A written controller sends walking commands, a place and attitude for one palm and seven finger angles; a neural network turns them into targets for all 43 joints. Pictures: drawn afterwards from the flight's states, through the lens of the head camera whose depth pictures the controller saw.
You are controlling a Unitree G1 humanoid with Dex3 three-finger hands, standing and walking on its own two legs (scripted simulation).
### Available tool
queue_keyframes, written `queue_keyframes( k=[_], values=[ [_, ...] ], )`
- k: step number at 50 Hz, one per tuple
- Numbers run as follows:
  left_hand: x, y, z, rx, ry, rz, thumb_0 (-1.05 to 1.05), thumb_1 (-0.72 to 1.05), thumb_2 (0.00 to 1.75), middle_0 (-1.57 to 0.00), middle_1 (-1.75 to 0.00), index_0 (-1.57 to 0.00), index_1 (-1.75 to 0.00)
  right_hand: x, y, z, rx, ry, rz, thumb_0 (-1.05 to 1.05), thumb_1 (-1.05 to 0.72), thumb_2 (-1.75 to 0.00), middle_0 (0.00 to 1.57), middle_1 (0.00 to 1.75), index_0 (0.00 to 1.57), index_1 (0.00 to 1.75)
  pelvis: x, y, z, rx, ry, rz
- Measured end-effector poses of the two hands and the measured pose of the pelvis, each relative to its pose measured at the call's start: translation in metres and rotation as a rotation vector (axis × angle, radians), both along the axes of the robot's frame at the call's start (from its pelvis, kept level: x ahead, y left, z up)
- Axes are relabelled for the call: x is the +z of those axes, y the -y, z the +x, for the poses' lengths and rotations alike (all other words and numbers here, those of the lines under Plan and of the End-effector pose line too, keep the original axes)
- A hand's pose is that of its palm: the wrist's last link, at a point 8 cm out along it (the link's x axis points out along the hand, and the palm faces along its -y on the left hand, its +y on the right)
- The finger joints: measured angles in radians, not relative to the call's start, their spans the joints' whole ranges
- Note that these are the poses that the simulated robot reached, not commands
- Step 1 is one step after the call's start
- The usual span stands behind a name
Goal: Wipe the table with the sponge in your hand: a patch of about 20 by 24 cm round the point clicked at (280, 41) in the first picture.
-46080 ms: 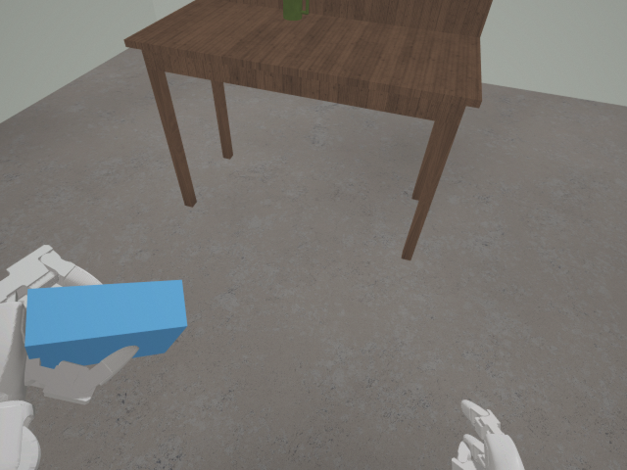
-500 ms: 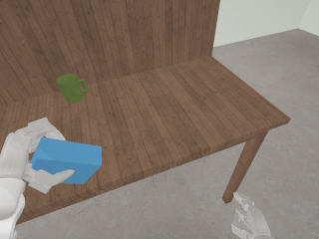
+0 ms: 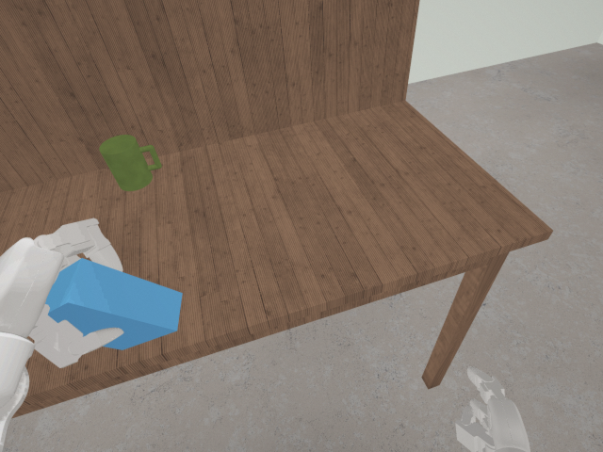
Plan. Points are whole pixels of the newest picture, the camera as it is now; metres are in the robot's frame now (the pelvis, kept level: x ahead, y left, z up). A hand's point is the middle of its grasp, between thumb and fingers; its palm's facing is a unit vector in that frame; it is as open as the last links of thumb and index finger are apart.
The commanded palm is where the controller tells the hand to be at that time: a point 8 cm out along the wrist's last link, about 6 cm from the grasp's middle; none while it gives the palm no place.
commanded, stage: turn the palm down, sponge in hand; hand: left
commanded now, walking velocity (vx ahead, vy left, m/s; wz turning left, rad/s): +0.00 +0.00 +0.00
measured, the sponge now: (121, 314) +0.23 +0.24 +0.12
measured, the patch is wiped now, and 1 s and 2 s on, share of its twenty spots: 0.00 0.00 0.00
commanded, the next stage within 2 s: move the sponge above the wiping area in 1.42 s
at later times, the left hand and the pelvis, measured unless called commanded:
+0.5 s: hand (36, 286) +0.22 +0.31 +0.18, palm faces +0.27 -0.29 -0.92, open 9.2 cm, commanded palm +0.18 +0.32 +0.23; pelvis -0.01 +0.03 +0.01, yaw +0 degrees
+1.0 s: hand (2, 277) +0.22 +0.34 +0.19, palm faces +0.22 -0.09 -0.97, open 9.2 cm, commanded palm +0.17 +0.32 +0.24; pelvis -0.01 +0.04 +0.01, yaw +0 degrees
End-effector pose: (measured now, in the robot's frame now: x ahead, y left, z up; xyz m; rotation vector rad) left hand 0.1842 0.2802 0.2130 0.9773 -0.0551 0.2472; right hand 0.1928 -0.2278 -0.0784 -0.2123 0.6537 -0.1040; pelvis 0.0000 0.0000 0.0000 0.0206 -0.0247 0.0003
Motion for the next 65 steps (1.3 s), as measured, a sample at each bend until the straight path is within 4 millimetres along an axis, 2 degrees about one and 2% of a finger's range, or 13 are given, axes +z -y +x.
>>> queue_keyframes(
  k=[5, 11, 16, 21, 27, 32, 37, 41, 47, 52, 59, 62, 65],
  values=[
    [0.011, -0.011, -0.009, 0.096, 0.056, 0.060, -0.01, -0.46, 1.06, -0.82, -1.41, -0.84, -1.42, -0.002, 0.005, -0.001, -0.014, -0.023, -0.005, 0.01, -0.91, -0.90, 0.20, 0.30, 0.20, 0.30, 0.000, -0.003, 0.005, -0.002, 0.000, -0.005],
    [0.002, -0.040, -0.012, 0.243, -0.050, 0.101, -0.01, -0.46, 1.06, -0.82, -1.42, -0.84, -1.42, -0.005, -0.002, 0.002, -0.018, -0.034, -0.010, 0.01, -0.91, -0.90, 0.20, 0.30, 0.20, 0.29, 0.000, -0.010, 0.001, 0.008, 0.014, -0.006],
    [-0.005, -0.031, -0.007, 0.178, -0.098, 0.130, -0.01, -0.46, 1.06, -0.82, -1.42, -0.84, -1.42, 0.004, -0.021, 0.009, 0.003, 0.011, -0.009, 0.01, -0.91, -0.90, 0.20, 0.30, 0.19, 0.29, 0.002, -0.019, -0.005, 0.008, 0.027, -0.008],
    [0.003, -0.019, -0.002, 0.095, -0.060, 0.196, -0.01, -0.46, 1.06, -0.82, -1.41, -0.84, -1.42, 0.016, -0.044, 0.017, 0.036, 0.053, 0.014, 0.01, -0.91, -0.90, 0.20, 0.30, 0.20, 0.29, 0.005, -0.026, -0.008, 0.003, 0.038, -0.010],
    [0.017, -0.046, -0.001, 0.230, -0.050, 0.245, -0.01, -0.46, 1.06, -0.82, -1.41, -0.84, -1.42, 0.022, -0.067, 0.024, 0.083, 0.051, 0.047, 0.01, -0.91, -0.90, 0.20, 0.30, 0.20, 0.30, 0.008, -0.034, -0.011, 0.002, 0.053, -0.013],
    [0.013, -0.062, -0.003, 0.315, -0.140, 0.264, -0.01, -0.46, 1.06, -0.82, -1.42, -0.84, -1.42, 0.024, -0.079, 0.031, 0.116, 0.045, 0.050, 0.01, -0.91, -0.90, 0.20, 0.30, 0.20, 0.30, 0.010, -0.041, -0.015, 0.009, 0.057, -0.013],
    [0.001, -0.049, 0.000, 0.232, -0.211, 0.305, -0.01, -0.46, 1.06, -0.82, -1.42, -0.84, -1.42, 0.027, -0.087, 0.037, 0.141, 0.051, 0.039, 0.01, -0.91, -0.90, 0.20, 0.30, 0.20, 0.30, 0.011, -0.045, -0.016, 0.011, 0.061, -0.012],
    [0.004, -0.037, 0.002, 0.165, -0.181, 0.366, -0.01, -0.46, 1.07, -0.82, -1.42, -0.84, -1.42, 0.030, -0.092, 0.041, 0.162, 0.052, 0.037, 0.01, -0.91, -0.90, 0.20, 0.30, 0.20, 0.30, 0.012, -0.046, -0.015, 0.008, 0.066, -0.013],
    [0.022, -0.051, 0.004, 0.267, -0.116, 0.415, -0.01, -0.47, 1.07, -0.82, -1.41, -0.84, -1.42, 0.029, -0.095, 0.044, 0.179, 0.029, 0.059, 0.01, -0.91, -0.90, 0.20, 0.30, 0.20, 0.30, 0.013, -0.044, -0.013, 0.005, 0.068, -0.014],
    [0.020, -0.059, 0.006, 0.343, -0.157, 0.388, -0.01, -0.46, 1.07, -0.82, -1.42, -0.84, -1.42, 0.027, -0.092, 0.045, 0.173, 0.023, 0.075, 0.01, -0.91, -0.90, 0.20, 0.30, 0.20, 0.30, 0.014, -0.042, -0.014, 0.009, 0.061, -0.013],
    [-0.003, -0.033, 0.007, 0.232, -0.241, 0.403, -0.01, -0.46, 1.07, -0.82, -1.42, -0.84, -1.42, 0.027, -0.083, 0.047, 0.167, 0.031, 0.063, 0.01, -0.91, -0.90, 0.20, 0.30, 0.20, 0.30, 0.014, -0.039, -0.013, 0.005, 0.058, -0.009],
    [-0.002, -0.028, 0.008, 0.210, -0.232, 0.443, -0.01, -0.47, 1.07, -0.82, -1.42, -0.84, -1.42, 0.026, -0.079, 0.046, 0.169, 0.025, 0.056, 0.01, -0.91, -0.90, 0.20, 0.30, 0.20, 0.30, 0.013, -0.036, -0.012, 0.003, 0.063, -0.009],
    [0.006, -0.032, 0.009, 0.240, -0.203, 0.467, -0.01, -0.47, 1.07, -0.82, -1.41, -0.84, -1.42, 0.025, -0.076, 0.046, 0.168, 0.020, 0.060, 0.01, -0.91, -0.90, 0.20, 0.30, 0.20, 0.30, 0.013, -0.033, -0.012, 0.002, 0.066, -0.009]
  ],
)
